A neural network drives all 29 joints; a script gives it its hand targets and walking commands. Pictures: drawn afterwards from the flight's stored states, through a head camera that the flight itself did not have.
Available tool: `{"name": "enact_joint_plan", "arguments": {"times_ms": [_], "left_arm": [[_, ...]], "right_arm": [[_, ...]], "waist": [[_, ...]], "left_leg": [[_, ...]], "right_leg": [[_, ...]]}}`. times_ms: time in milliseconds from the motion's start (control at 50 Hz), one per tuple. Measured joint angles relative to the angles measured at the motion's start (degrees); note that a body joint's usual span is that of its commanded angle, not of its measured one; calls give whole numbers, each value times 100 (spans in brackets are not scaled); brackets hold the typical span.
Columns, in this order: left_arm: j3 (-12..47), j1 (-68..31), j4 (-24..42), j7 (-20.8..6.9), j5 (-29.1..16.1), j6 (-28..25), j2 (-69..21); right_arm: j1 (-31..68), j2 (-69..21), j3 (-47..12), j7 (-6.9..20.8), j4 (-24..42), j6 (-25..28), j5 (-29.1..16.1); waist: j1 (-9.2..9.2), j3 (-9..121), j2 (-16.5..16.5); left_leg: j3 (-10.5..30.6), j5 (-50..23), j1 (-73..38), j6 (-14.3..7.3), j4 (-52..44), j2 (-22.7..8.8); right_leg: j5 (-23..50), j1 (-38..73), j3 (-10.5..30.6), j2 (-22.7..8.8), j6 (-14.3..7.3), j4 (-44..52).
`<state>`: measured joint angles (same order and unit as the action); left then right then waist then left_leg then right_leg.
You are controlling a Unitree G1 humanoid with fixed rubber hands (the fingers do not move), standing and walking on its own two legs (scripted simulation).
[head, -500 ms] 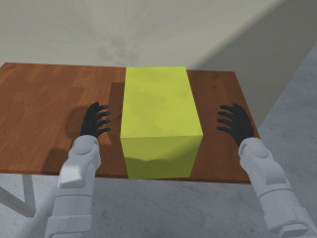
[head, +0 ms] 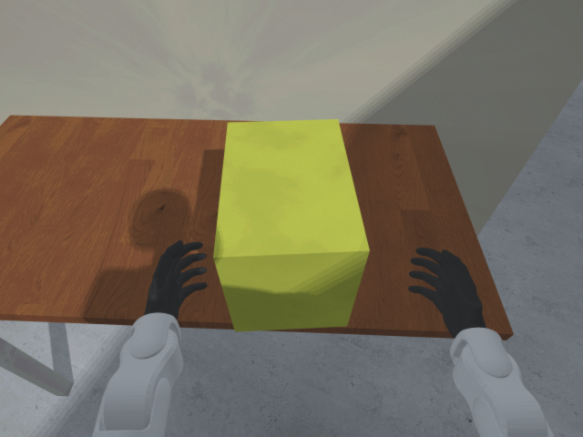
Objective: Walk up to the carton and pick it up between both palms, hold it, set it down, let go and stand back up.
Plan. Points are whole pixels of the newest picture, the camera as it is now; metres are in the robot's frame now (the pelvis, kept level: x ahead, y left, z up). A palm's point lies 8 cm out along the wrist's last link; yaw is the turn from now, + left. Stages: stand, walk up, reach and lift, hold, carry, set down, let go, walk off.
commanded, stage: set down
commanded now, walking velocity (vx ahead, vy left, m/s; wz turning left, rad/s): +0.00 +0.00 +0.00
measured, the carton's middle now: (287, 224) +0.42 +0.04 +0.02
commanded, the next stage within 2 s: let go in 1.50 s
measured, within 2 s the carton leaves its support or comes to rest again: neither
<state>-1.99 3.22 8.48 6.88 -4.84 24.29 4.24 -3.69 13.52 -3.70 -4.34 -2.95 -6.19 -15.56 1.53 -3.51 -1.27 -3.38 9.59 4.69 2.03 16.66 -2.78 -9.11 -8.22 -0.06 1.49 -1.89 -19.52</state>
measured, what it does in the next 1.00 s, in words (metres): stands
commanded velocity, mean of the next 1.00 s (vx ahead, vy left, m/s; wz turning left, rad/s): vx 0.00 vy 0.00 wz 0.00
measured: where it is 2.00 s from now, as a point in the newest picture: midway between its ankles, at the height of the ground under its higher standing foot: outside the picture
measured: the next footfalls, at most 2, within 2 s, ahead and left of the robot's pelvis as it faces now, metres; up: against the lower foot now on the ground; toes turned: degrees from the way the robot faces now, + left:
none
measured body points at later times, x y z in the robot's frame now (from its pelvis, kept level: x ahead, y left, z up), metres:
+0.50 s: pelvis +0.00 +0.01 +0.00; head +0.02 +0.01 +0.45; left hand +0.22 +0.21 -0.01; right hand +0.22 -0.18 -0.01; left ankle -0.01 +0.14 -0.75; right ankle +0.02 -0.10 -0.75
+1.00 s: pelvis +0.02 +0.02 +0.00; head +0.03 +0.03 +0.45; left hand +0.19 +0.25 -0.06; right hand +0.19 -0.19 -0.06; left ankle -0.01 +0.14 -0.75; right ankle +0.02 -0.10 -0.75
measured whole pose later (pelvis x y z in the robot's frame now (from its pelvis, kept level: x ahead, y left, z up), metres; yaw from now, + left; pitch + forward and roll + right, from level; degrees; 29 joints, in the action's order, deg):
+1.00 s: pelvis +0.02 +0.02 +0.00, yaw +0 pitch -3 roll +0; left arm 0.7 17.9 -14.8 4.1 -2.8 6.1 10.6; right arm -17.2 10.2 -0.1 1.4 -25.0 7.8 -4.4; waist 2.1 -4.3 -0.6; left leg -3.7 12.8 2.2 1.0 18.5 -2.3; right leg -10.2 -4.0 0.4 0.9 -0.6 -17.5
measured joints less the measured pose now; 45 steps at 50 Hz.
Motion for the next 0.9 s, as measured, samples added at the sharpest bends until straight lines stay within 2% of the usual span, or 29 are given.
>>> {"name": "enact_joint_plan", "arguments": {"times_ms": [160, 380, 680, 900], "left_arm": [[178, 655, -67, -2, 31, -571, 36], [402, 1027, -710, -34, -90, -1126, 371], [464, 1315, -1411, -27, 13, -1497, 473], [294, 1419, -2094, -220, 160, -1789, 608]], "right_arm": [[-742, -171, -46, 51, 232, 323, 248], [-1270, -436, 49, 130, -21, 573, 622], [-1211, -319, 310, 500, -1066, 834, 809], [-1296, -346, 336, 565, -1838, 1242, 1001]], "waist": [[41, -60, -1], [62, -137, 37], [102, -91, 53], [59, -93, 43]], "left_leg": [[32, 1, -43, 20, -27, -13], [-19, 49, -77, -8, 33, -10], [-19, 148, -113, -75, 92, 58], [-14, 258, -233, -92, 132, 60]], "right_leg": [[-8, 61, -31, 12, -17, 40], [-3, 107, 22, 12, 4, 47], [-23, 221, 30, -59, 89, 137], [-79, 389, 26, -62, 120, 199]]}}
